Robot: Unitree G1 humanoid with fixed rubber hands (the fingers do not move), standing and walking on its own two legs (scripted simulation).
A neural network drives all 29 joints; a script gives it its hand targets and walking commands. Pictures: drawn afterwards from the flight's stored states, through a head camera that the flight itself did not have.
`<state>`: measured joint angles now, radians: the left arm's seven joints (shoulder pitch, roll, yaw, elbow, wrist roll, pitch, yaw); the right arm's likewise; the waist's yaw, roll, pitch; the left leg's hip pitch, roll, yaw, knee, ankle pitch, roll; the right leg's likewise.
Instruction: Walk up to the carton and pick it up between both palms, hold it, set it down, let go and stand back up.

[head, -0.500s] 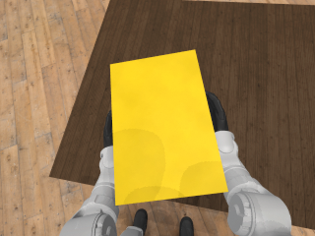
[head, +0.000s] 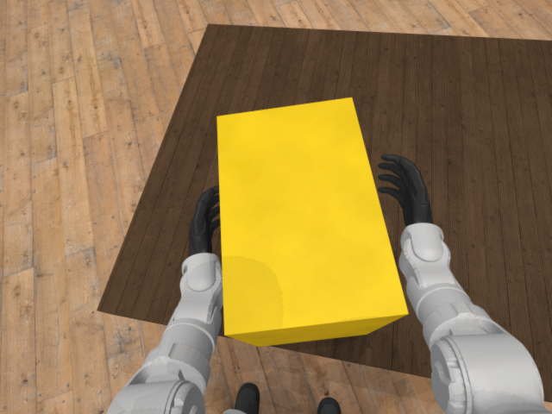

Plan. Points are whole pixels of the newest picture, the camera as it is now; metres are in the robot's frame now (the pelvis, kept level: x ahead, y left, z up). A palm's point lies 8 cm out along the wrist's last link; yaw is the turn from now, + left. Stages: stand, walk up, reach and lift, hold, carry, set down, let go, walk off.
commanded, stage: set down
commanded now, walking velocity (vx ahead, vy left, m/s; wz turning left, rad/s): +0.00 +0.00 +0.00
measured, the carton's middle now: (299, 237) +0.38 +0.01 -0.06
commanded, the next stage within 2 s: none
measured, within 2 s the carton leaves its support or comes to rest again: neither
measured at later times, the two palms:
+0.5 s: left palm (184, 307) +0.26 +0.17 -0.04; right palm (425, 279) +0.33 -0.16 -0.04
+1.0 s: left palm (185, 337) +0.22 +0.16 -0.06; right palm (443, 324) +0.27 -0.19 -0.07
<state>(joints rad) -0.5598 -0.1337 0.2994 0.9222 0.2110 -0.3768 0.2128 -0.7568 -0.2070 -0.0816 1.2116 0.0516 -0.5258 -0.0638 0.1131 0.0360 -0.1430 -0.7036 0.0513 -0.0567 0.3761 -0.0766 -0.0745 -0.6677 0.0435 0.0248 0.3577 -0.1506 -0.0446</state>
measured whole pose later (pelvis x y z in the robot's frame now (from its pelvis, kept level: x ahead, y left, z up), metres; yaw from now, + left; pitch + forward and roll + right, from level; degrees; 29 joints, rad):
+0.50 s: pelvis -0.05 +0.02 -0.01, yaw -1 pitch +21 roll -1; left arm -0.36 -0.13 0.16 0.81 0.15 -0.36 0.26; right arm -0.60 -0.24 -0.04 1.21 0.18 -0.49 0.07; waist 0.11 0.02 -0.14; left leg -0.70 0.07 -0.06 0.41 -0.09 -0.07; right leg -0.67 0.06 0.02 0.39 -0.10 -0.04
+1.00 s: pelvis -0.05 +0.02 -0.01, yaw -1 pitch +20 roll -1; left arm -0.19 -0.13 0.09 0.70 0.12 -0.33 0.27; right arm -0.44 -0.27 -0.01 1.21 0.27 -0.58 0.12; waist 0.09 0.02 -0.11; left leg -0.70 0.07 -0.06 0.48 -0.13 -0.07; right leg -0.67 0.06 0.02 0.45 -0.13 -0.04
